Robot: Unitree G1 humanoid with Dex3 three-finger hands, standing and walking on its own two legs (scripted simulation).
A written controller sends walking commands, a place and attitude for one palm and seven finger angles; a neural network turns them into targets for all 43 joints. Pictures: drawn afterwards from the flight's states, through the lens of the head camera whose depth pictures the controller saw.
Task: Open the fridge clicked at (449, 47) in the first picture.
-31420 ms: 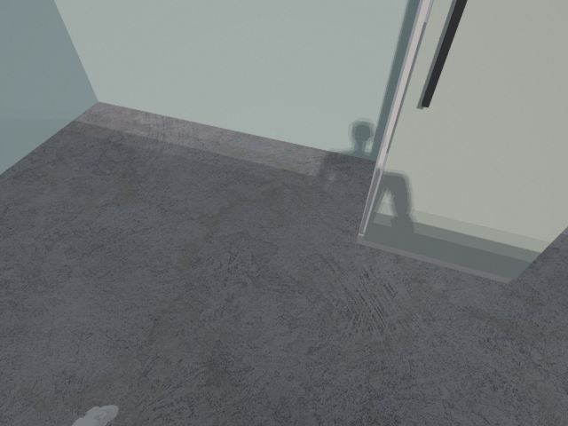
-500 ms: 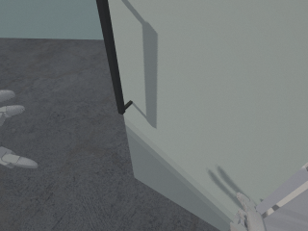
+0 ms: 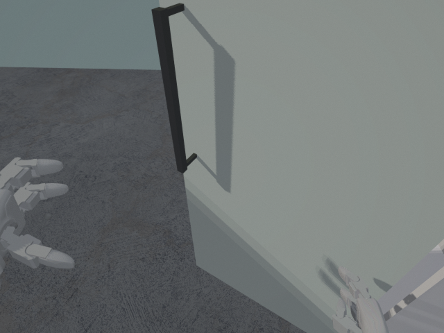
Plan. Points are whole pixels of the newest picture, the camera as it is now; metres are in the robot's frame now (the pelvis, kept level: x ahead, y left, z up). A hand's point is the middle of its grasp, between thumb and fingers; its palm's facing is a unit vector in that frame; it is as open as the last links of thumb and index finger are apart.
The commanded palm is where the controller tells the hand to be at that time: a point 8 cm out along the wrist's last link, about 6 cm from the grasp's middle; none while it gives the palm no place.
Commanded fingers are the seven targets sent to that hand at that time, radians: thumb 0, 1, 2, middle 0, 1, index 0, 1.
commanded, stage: draw the hand back to the body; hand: left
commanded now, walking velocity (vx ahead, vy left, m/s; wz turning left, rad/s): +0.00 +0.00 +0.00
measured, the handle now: (180, 103) +0.50 +0.17 +0.18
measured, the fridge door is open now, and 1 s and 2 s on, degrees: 61 61 61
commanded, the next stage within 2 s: step back with the hand held close in 1.00 s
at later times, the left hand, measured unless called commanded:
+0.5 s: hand (62, 210) +0.22 +0.27 +0.17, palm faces +0.46 -0.81 -0.38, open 10.0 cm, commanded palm +0.16 +0.31 +0.19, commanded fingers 0.00 0.72 0.81 -0.21 -0.41 -0.21 -0.41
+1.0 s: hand (69, 212) +0.21 +0.25 +0.17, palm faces +0.48 -0.79 -0.39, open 7.5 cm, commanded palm +0.16 +0.29 +0.19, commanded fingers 0.00 0.90 0.90 -0.20 -0.30 -0.20 -0.30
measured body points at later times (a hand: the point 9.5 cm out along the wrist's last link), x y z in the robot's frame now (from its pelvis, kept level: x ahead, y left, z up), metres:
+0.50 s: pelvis +0.02 +0.00 +0.01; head -0.01 -0.01 +0.46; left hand +0.19 +0.31 +0.19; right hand +0.19 -0.23 -0.08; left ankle +0.02 +0.09 -0.73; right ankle -0.01 -0.13 -0.73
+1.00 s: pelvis +0.02 -0.02 +0.01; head +0.00 -0.04 +0.46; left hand +0.18 +0.29 +0.20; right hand +0.21 -0.23 -0.07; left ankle +0.02 +0.09 -0.73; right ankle -0.01 -0.13 -0.73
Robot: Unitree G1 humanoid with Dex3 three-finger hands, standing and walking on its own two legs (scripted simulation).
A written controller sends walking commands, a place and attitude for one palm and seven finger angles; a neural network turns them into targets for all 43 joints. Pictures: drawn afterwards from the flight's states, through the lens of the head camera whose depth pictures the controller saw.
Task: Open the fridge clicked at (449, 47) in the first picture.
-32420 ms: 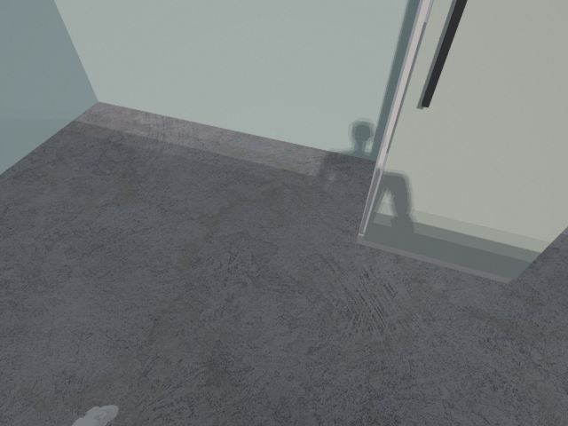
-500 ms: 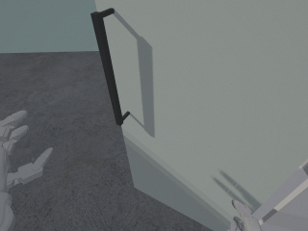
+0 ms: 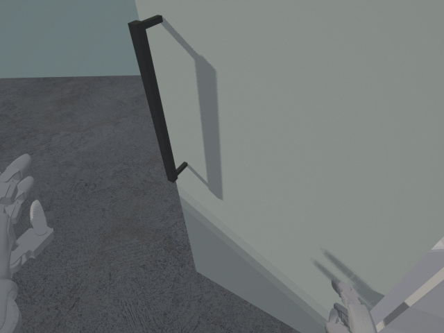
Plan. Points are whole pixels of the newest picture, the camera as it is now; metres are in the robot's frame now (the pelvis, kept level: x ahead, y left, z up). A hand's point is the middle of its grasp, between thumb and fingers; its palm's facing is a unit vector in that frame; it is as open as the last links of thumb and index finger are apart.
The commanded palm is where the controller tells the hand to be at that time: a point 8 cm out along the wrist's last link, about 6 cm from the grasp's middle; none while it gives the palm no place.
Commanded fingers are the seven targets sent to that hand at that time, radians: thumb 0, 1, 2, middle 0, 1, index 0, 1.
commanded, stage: step back with the hand held close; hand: left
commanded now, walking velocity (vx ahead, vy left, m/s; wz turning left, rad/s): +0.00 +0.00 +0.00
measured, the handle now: (165, 113) +0.48 +0.19 +0.18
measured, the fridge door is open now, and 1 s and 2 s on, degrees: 61 61 61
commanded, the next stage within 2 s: stop stepping back and stand still in 1.54 s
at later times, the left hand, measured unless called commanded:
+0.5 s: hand (28, 252) +0.16 +0.29 +0.15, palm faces +0.37 -0.78 -0.50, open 7.5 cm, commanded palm +0.10 +0.33 +0.18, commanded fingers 0.00 0.90 0.90 -0.20 -0.30 -0.20 -0.30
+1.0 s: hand out of the picture +0.10 +0.33 +0.17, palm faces +0.48 -0.76 -0.45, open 7.5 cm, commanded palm +0.02 +0.35 +0.18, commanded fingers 0.00 0.90 0.90 -0.20 -0.30 -0.20 -0.30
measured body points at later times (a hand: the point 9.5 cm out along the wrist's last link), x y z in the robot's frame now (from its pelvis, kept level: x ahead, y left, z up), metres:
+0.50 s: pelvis -0.04 +0.03 +0.00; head -0.01 +0.04 +0.45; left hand +0.14 +0.33 +0.18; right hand +0.14 -0.21 -0.08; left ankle +0.00 +0.11 -0.74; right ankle -0.03 -0.11 -0.74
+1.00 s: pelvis -0.10 +0.05 -0.01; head -0.08 +0.08 +0.44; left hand +0.07 +0.37 +0.20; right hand +0.08 -0.19 -0.08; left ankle +0.00 +0.11 -0.74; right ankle -0.13 -0.10 -0.69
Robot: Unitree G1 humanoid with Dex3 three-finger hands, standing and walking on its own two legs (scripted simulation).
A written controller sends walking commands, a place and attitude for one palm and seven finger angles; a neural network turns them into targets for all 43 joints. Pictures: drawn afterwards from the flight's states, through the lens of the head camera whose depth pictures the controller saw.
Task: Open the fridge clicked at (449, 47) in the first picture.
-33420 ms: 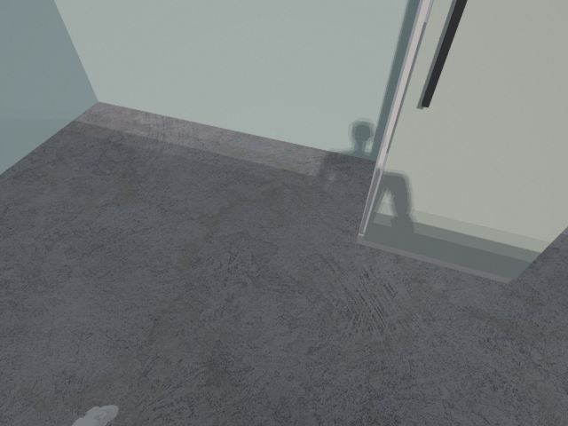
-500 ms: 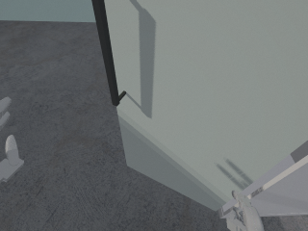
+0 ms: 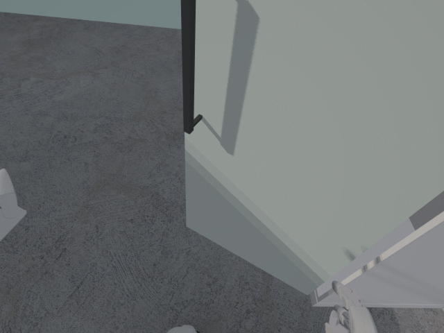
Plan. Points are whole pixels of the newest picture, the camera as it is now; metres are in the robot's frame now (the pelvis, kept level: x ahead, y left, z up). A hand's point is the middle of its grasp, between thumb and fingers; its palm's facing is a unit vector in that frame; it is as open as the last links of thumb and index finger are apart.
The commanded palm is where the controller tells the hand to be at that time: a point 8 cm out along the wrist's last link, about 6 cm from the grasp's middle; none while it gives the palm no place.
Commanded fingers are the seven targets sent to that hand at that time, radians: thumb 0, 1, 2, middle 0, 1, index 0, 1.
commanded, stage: step back with the hand held close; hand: left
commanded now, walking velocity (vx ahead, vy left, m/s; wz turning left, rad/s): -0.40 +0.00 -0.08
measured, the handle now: (194, 59) +0.58 +0.11 +0.18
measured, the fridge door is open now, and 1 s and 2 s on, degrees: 61 61 61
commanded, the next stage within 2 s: stop stepping back and stand still in 0.54 s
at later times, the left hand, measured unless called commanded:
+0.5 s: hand out of the picture +0.12 +0.26 +0.19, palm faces +0.36 -0.84 -0.41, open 7.5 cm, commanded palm +0.09 +0.29 +0.18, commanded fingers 0.00 0.90 0.90 -0.20 -0.30 -0.20 -0.30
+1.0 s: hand out of the picture -0.01 +0.34 +0.18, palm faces +0.48 -0.77 -0.42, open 7.4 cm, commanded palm -0.04 +0.35 +0.18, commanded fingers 0.00 0.90 0.90 -0.20 -0.30 -0.20 -0.30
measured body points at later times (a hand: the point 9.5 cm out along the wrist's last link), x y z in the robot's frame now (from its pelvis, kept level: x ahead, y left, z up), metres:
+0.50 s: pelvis -0.07 +0.00 +0.00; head -0.11 +0.04 +0.44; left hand +0.10 +0.30 +0.21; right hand +0.06 -0.26 -0.07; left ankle +0.00 +0.08 -0.70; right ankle -0.16 -0.12 -0.73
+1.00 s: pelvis -0.20 +0.06 +0.01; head -0.22 +0.06 +0.46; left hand -0.04 +0.38 +0.21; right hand -0.03 -0.18 -0.07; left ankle -0.15 +0.15 -0.67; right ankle -0.26 -0.02 -0.73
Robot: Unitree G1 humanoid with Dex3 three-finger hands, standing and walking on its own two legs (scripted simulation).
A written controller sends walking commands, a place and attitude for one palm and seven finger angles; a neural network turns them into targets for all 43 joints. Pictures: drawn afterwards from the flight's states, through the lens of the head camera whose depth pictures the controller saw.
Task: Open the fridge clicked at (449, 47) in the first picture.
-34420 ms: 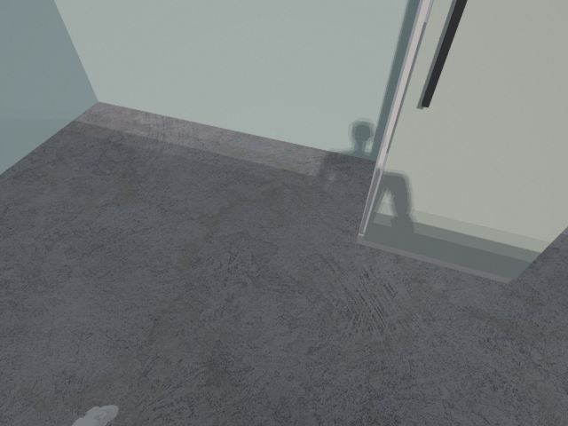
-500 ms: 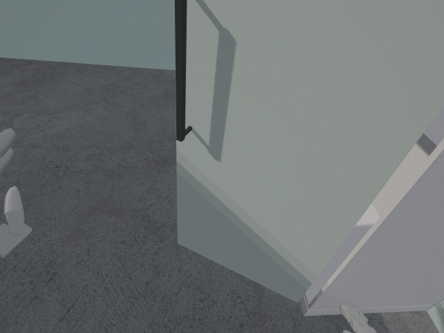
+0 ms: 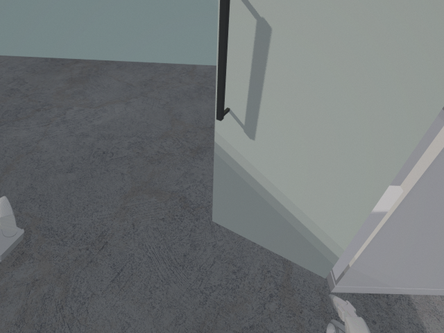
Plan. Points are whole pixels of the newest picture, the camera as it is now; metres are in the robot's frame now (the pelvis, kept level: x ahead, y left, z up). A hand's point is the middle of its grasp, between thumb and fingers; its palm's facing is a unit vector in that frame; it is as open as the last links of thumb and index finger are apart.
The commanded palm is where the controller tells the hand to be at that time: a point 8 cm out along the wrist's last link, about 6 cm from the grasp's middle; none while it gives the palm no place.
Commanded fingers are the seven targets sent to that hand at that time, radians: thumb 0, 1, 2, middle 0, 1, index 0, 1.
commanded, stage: stop stepping back and stand still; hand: left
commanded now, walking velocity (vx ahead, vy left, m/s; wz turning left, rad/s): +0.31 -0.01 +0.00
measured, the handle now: (226, 62) +0.78 +0.10 +0.17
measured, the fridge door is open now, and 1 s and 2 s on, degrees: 61 61 61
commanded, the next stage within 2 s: let the arm hang, fingers relaxed in 0.40 s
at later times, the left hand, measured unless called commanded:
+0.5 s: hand out of the picture +0.16 +0.32 +0.16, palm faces +0.51 -0.71 -0.48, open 7.4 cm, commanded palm none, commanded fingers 0.00 0.90 0.90 -0.20 -0.30 -0.20 -0.30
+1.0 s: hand out of the picture +0.00 +0.25 -0.17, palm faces +0.14 -0.96 -0.23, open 7.1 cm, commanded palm none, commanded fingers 0.00 0.90 0.90 -0.20 -0.30 -0.20 -0.30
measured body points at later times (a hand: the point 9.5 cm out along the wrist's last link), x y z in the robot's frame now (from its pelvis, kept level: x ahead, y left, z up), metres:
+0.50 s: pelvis -0.01 +0.04 -0.01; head -0.02 +0.03 +0.44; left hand +0.12 +0.36 +0.19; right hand +0.14 -0.18 -0.11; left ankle -0.03 +0.15 -0.69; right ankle +0.01 -0.05 -0.74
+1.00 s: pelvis -0.01 +0.05 +0.00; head +0.01 +0.06 +0.45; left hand +0.00 +0.30 -0.15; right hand +0.07 -0.18 -0.15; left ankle -0.01 +0.16 -0.74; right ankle +0.01 -0.05 -0.74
